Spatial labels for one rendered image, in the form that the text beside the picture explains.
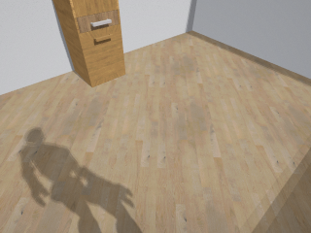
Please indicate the cabinet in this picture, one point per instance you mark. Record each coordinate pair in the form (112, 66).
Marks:
(96, 62)

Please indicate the handle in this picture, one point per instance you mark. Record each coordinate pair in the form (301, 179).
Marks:
(102, 22)
(104, 37)

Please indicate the drawer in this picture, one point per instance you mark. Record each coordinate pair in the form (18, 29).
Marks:
(85, 25)

